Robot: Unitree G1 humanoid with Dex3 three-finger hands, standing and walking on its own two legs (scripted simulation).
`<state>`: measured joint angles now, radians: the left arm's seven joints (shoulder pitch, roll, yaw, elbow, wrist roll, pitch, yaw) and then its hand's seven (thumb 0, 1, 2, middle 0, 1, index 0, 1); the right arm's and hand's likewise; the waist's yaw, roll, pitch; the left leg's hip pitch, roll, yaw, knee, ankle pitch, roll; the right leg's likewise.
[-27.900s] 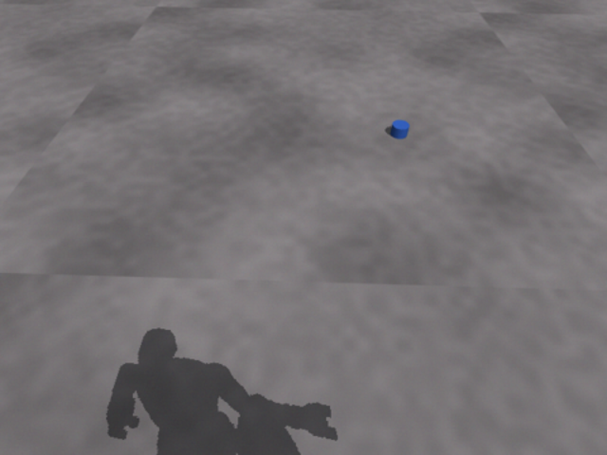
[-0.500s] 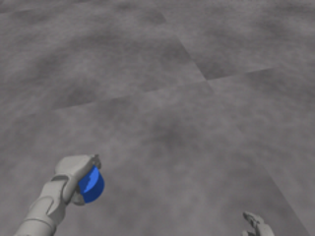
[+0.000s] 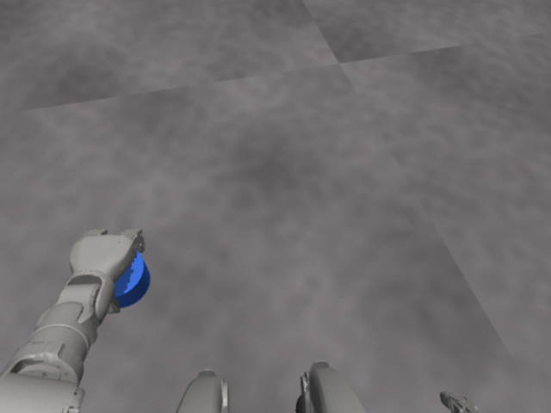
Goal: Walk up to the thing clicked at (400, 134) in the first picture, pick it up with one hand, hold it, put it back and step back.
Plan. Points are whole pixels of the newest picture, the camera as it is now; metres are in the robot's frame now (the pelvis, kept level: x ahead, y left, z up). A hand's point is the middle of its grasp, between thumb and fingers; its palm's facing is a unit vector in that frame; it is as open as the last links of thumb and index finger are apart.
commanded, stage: crouch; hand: left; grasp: from above
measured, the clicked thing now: (118, 276) +0.37 +0.25 -0.13
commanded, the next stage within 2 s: lower in 1.44 s
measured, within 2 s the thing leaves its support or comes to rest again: neither
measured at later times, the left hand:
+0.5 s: hand (138, 294) +0.40 +0.28 -0.34, palm faces -0.46 +0.01 -0.89, open 11.5 cm
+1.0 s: hand (146, 294) +0.43 +0.29 -0.45, palm faces -0.47 -0.02 -0.88, open 11.5 cm
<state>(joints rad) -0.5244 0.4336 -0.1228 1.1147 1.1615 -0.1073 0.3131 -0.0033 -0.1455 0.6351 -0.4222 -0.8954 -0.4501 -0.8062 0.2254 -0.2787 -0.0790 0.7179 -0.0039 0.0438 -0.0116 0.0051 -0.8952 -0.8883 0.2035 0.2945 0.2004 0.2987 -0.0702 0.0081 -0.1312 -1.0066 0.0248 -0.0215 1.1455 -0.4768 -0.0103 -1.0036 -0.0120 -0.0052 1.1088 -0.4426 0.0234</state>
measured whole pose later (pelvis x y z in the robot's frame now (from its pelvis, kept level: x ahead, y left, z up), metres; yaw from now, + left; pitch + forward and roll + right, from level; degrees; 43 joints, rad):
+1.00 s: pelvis -0.05 +0.01 -0.29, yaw -4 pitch +37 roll -8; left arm -0.94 0.78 0.12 1.36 1.27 -0.23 0.30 0.00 -0.17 0.63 -0.45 -0.89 -0.48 -0.80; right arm 0.16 -0.28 0.01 0.72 -0.11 -0.03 0.13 0.00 -0.91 -0.90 0.20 0.29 0.20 0.30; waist -0.22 0.00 -0.08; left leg -2.18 -0.01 -0.12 2.24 -0.71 0.00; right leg -2.13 -0.01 -0.05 2.14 -0.66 0.04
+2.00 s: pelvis -0.05 +0.02 -0.36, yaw -9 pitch +33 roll -12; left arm -1.06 0.99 0.16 1.57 1.37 -0.33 0.40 0.00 -0.18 0.63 -0.47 -0.88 -0.50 -0.79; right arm 0.14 -0.30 0.15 0.68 -0.18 -0.03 0.16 0.00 -0.91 -0.89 0.20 0.30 0.20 0.30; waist -0.30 -0.07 0.05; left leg -2.36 -0.02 -0.18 2.48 -0.71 0.00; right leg -2.27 0.01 -0.10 2.33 -0.65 0.05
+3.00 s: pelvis -0.05 +0.02 -0.38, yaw -13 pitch +29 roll -16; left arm -1.07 1.12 0.16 1.69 1.36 -0.30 0.51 -0.01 -0.20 0.64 -0.48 -0.86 -0.52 -0.78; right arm 0.09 -0.33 0.29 0.61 -0.23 -0.12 0.18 0.00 -0.90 -0.89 0.21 0.30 0.20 0.30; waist -0.37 -0.14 0.15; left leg -2.36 -0.01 -0.24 2.56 -0.74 0.02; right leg -2.25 0.04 -0.15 2.34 -0.64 0.06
